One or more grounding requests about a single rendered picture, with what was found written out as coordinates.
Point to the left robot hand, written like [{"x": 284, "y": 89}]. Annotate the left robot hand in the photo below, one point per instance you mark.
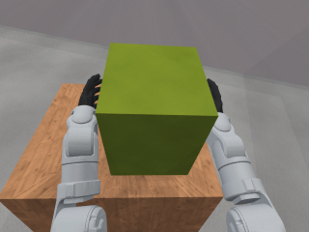
[{"x": 88, "y": 96}]

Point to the pedestal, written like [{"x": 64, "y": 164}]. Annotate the pedestal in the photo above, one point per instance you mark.
[{"x": 132, "y": 203}]

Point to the right robot hand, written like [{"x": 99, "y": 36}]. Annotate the right robot hand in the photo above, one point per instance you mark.
[{"x": 215, "y": 95}]

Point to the robot right forearm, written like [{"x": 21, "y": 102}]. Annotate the robot right forearm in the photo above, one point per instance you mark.
[{"x": 239, "y": 181}]

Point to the right robot upper arm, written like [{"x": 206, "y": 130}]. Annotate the right robot upper arm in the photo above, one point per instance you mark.
[{"x": 253, "y": 218}]

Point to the left robot upper arm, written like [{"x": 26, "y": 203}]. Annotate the left robot upper arm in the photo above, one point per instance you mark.
[{"x": 90, "y": 218}]

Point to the robot left forearm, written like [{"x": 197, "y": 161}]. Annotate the robot left forearm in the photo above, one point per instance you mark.
[{"x": 79, "y": 178}]

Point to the carton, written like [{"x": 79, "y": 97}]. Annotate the carton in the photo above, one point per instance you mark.
[{"x": 155, "y": 109}]

